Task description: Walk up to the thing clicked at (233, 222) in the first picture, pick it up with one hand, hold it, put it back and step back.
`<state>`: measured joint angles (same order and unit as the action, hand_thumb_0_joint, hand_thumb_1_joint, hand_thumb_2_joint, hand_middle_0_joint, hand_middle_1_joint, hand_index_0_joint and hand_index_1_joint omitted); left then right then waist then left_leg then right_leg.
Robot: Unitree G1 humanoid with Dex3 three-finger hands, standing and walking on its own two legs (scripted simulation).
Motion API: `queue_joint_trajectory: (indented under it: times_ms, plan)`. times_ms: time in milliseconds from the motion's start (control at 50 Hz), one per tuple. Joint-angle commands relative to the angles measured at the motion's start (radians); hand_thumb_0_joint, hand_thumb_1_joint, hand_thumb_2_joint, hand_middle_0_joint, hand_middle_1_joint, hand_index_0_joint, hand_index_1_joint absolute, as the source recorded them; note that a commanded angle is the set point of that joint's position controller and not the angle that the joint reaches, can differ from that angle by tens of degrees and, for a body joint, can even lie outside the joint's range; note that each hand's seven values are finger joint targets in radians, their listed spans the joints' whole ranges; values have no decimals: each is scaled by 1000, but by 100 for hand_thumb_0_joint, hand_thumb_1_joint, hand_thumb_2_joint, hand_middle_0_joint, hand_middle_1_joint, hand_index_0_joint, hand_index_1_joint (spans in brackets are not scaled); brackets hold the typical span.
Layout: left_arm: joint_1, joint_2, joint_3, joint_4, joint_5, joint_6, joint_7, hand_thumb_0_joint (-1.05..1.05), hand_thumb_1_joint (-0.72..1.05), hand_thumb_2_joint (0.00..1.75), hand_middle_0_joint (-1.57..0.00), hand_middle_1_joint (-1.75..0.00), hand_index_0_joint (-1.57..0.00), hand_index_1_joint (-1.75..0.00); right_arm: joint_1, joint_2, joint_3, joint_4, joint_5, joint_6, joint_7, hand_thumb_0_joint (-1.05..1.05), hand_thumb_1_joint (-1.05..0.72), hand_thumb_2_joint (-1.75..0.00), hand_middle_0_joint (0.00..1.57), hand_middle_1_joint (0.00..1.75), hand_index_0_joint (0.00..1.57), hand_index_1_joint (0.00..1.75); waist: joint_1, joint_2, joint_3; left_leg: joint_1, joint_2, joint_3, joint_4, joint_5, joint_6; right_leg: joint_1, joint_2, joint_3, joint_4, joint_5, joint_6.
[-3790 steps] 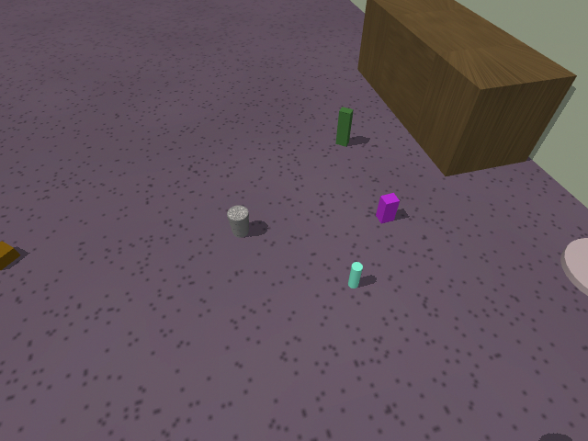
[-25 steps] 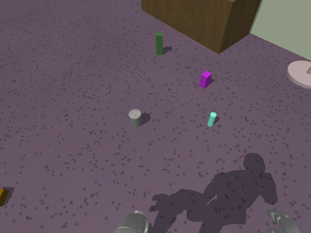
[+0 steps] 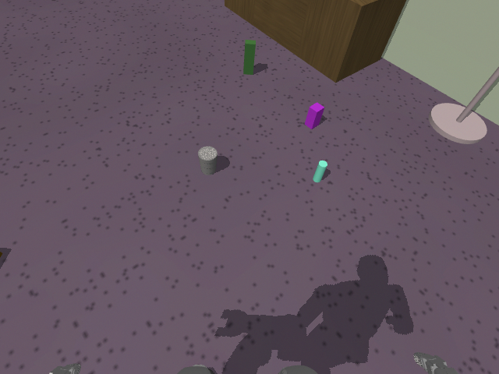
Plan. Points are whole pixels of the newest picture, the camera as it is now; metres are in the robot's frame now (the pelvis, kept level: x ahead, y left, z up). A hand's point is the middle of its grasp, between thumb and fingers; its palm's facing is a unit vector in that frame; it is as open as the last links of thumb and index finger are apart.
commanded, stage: step back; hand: left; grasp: from above
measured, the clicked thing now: (208, 161) +1.09 +0.20 -0.70
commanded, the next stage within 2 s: stand in 1.04 s
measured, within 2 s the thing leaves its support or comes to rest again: neither
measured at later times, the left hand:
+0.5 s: hand out of the picture +0.00 +0.27 -0.15, palm faces +0.02 -0.92 -0.40, open 7.4 cm
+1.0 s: hand out of the picture +0.08 +0.22 -0.14, palm faces +0.08 -0.93 -0.37, open 7.4 cm
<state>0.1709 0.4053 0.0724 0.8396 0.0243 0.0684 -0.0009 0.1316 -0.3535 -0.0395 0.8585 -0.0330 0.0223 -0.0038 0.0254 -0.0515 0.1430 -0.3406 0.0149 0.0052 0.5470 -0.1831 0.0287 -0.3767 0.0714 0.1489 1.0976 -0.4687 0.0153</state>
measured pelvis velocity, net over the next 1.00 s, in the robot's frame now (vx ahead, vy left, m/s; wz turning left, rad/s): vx -0.02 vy -0.04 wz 0.08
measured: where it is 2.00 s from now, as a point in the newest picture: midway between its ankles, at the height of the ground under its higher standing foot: outside the picture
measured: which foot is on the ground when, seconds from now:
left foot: down 0.00-0.16, up 0.18-0.40, down 0.42-1.00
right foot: up 0.00-0.08, down 0.10-0.46, up 0.48-0.72, down 0.74-1.00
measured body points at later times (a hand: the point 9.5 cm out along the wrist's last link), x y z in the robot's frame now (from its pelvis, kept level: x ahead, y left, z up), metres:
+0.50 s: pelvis -0.06 -0.01 +0.00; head -0.04 -0.01 +0.45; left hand +0.00 +0.32 -0.12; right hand -0.03 -0.32 -0.13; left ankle -0.05 +0.10 -0.73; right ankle -0.09 -0.14 -0.72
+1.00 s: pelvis -0.02 -0.04 -0.01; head +0.01 -0.05 +0.44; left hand +0.07 +0.27 -0.12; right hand +0.08 -0.35 -0.14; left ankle -0.03 +0.10 -0.73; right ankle +0.03 -0.16 -0.73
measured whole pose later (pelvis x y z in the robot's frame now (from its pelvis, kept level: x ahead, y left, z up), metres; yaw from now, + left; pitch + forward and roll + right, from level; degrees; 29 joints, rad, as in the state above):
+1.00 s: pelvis -0.02 -0.04 -0.01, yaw +5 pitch -2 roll +1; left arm 0.08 0.33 0.04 0.99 0.03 -0.02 -0.02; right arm 0.19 -0.39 -0.04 1.02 -0.01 0.00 0.00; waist 0.02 0.03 0.08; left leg -0.26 0.01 -0.02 0.65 -0.42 0.00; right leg -0.34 -0.06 -0.07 0.65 -0.28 0.00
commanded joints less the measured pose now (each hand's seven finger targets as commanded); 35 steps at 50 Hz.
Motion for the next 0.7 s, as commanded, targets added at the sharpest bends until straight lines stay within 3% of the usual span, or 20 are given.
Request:
queue_joint_trajectory:
  times_ms: [0, 40, 80, 100, 120, 140, 160, 200, 220, 240, 300, 360, 400, 420, 440, 460, 480, 540, 600, 680]
  plan:
    - [30, 166, 38, -45, 3, -57, 3, 0, 90, 90, -20, -30, -20, -30, 23, -269, -78, -57, -7, -15, -8, 0, -90, -90, 20, 30, 20, 30, -63, 267, -236, 302, 196, -213, -173, -260, 180, -17, -52, -100, -397, -78, 13]
    - [110, 162, 39, 15, 2, -70, 4, 0, 90, 90, -20, -30, -20, -30, -1, -298, -88, -59, -17, 2, -3, 0, -90, -90, 20, 30, 20, 30, -32, 299, -234, 184, 216, -209, -164, -306, 165, 139, -63, -127, -593, -63, -21]
    - [180, 167, 55, 94, 14, -78, 7, 0, 90, 90, -20, -30, -20, -30, -17, -282, -83, -52, -14, 16, 2, 0, -90, -90, 20, 30, 20, 30, 9, 202, -187, 18, 148, -138, -73, -359, 102, 290, -27, -147, -774, 93, -59]
    - [179, 212, 70, 93, 26, -83, 8, 0, 90, 90, -20, -30, -20, -30, -14, -221, -67, -63, -6, 13, 3, 0, -90, -90, 20, 30, 20, 30, 5, 78, -163, -136, 87, -87, 68, -353, 43, 343, -116, 34, -785, -1, -94]
    - [146, 271, 82, 59, 36, -86, 12, 0, 90, 90, -20, -30, -20, -30, -59, -160, -43, -86, 3, 4, 3, 0, -90, -90, 20, 30, 20, 30, 39, -122, -102, -282, -45, -48, 189, -386, -31, 219, -320, 365, -897, -337, -159]
    - [37, 366, 92, 28, 40, -80, 12, 0, 90, 90, -20, -30, -20, -30, -106, -233, -71, -72, 1, 3, -10, 0, -90, -90, 20, 30, 20, 30, 49, -167, 11, -158, -21, -147, 322, -373, -57, -129, -474, 494, -966, -576, -259]
    - [-63, 341, 86, -1, 33, -84, 12, 0, 90, 90, -20, -30, -20, -30, -71, -277, -89, -46, 8, 1, -5, 0, -90, -90, 20, 30, 20, 30, -7, -143, 82, -50, 12, -163, 405, -307, -57, -271, -474, 449, -970, -576, -257]
    - [-93, 217, 58, -6, 28, -102, 15, 0, 90, 90, -20, -30, -20, -30, -7, -235, -73, 5, 21, -12, 8, 0, -90, -90, 20, 30, 20, 30, -33, -25, 55, -114, -65, -145, 373, -185, -52, -26, -285, 140, -866, -150, -178]
    - [-65, 200, 58, 16, 24, -105, 18, 0, 90, 90, -20, -30, -20, -30, 26, -194, -54, 11, 20, -18, 4, 0, -90, -90, 20, 30, 20, 30, -41, -65, 3, -154, -68, -136, 353, -180, -44, 91, -255, 65, -826, 61, -157]
    - [-23, 207, 63, 33, 19, -107, 13, 0, 90, 90, -20, -30, -20, -30, 42, -186, -49, 18, 16, -22, 4, 0, -90, -90, 20, 30, 20, 30, -21, -97, -42, -137, -63, -122, 353, -184, -53, 138, -242, 48, -820, 75, -152]
    - [22, 257, 82, 24, 34, -106, 1, 0, 90, 90, -20, -30, -20, -30, 15, -219, -53, 5, 9, -32, 16, 0, -90, -90, 20, 30, 20, 30, 32, -173, -38, -143, -21, -48, 198, -260, -65, 195, -284, 84, -842, -207, -168]
    - [-3, 255, 83, 15, 22, -91, -2, 0, 90, 90, -20, -30, -20, -30, 63, -220, -64, 30, -2, -59, 18, 0, -90, -90, 20, 30, 20, 30, 8, -143, -67, -18, -3, -15, -39, -227, -42, 203, -319, 53, -750, -58, -184]
    - [41, 197, 48, 22, 17, -78, -8, 0, 90, 90, -20, -30, -20, -30, 111, -212, -78, 69, -5, -74, 8, 0, -90, -90, 20, 30, 20, 30, -7, -24, -125, 209, -62, -3, -186, -115, -21, 131, -250, -51, -555, 133, -140]
    - [69, 140, 34, 19, 13, -77, -9, 0, 90, 90, -20, -30, -20, -30, 154, -242, -93, 74, -12, -81, 2, 0, -90, -90, 20, 30, 20, 30, -20, 91, -179, 353, 41, -159, -225, -164, 11, 20, -196, -115, -373, 191, -106]
    - [27, 84, 16, -3, -3, -80, -13, 0, 90, 90, -20, -30, -20, -30, 187, -332, -112, 69, -17, -86, -1, 0, -90, -90, 20, 30, 20, 30, -41, 284, -168, 412, 265, -555, -302, -305, 118, -224, -55, -219, -184, -13, -51]
    - [-50, 191, 50, -5, 8, -80, -3, 0, 90, 90, -20, -30, -20, -30, 202, -402, -124, 68, -6, -83, 1, 0, -90, -90, 20, 30, 20, 30, -75, 193, -112, 269, 351, -658, -328, -427, 238, -203, -114, -104, -144, -109, -59]
    - [-76, 226, 54, -6, 5, -84, -5, 0, 90, 90, -20, -30, -20, -30, 186, -386, -124, 68, -3, -81, 1, 0, -90, -90, 20, 30, 20, 30, -68, 163, -48, 188, 356, -637, -335, -432, 265, -183, -136, -73, -124, -111, -65]
    - [-6, 184, 44, 14, 0, -93, -15, 0, 90, 90, -20, -30, -20, -30, 144, -284, -93, 47, -4, -92, -2, 0, -90, -90, 20, 30, 20, 30, -26, 162, -61, 262, 232, -375, -260, -125, 176, -197, -153, -94, -202, -7, -60]
    - [-25, 158, 41, 29, -1, -94, -18, 0, 90, 90, -20, -30, -20, -30, 152, -275, -86, 51, 1, -89, -2, 0, -90, -90, 20, 30, 20, 30, -44, 198, -91, 189, 207, -283, -220, 97, 160, -64, -122, -155, -305, 49, -34]
    - [17, 136, 42, 75, -10, -107, -2, 0, 90, 90, -20, -30, -20, -30, 48, -235, -54, 28, 15, -59, -5, 0, -90, -90, 20, 30, 20, 30, 11, 210, -137, 11, 126, -121, -49, 184, 89, 236, -61, -229, -588, 283, -36]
